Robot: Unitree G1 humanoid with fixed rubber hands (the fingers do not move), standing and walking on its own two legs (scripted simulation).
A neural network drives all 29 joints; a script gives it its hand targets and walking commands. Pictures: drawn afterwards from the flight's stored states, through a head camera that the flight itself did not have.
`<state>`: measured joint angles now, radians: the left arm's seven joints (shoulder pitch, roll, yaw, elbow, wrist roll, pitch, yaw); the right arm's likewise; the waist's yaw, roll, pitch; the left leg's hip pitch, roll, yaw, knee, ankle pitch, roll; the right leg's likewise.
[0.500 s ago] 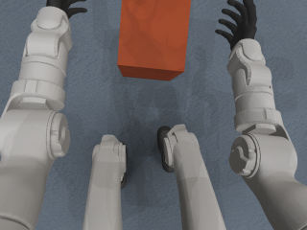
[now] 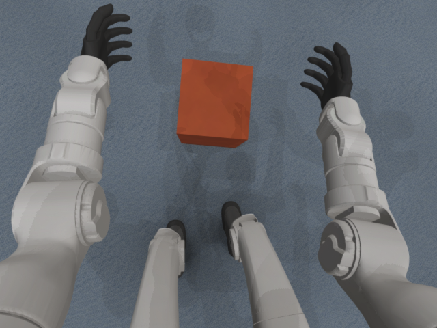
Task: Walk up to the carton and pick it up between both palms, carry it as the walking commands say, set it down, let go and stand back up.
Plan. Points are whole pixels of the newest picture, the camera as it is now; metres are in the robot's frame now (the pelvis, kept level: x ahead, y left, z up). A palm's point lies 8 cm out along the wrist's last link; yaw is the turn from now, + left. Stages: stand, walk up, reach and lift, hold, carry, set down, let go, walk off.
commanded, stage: set down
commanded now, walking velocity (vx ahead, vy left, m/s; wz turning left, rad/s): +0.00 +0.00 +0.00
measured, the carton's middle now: (212, 109) +0.54 -0.07 -0.53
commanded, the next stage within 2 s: let go in 0.06 s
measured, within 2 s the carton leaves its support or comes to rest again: neither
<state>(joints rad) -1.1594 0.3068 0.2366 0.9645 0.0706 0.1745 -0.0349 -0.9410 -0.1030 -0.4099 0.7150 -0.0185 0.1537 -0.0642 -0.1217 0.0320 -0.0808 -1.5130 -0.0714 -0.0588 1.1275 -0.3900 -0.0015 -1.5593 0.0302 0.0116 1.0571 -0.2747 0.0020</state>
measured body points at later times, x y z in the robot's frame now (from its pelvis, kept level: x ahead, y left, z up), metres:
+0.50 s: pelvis +0.04 -0.01 +0.07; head +0.26 -0.01 +0.46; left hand +0.42 +0.17 -0.05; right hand +0.36 -0.25 -0.03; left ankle +0.04 +0.11 -0.62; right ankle +0.08 -0.11 -0.62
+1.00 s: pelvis +0.09 +0.01 +0.12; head +0.13 +0.01 +0.57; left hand +0.28 +0.23 +0.04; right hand +0.25 -0.23 +0.04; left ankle +0.04 +0.11 -0.62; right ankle +0.08 -0.11 -0.62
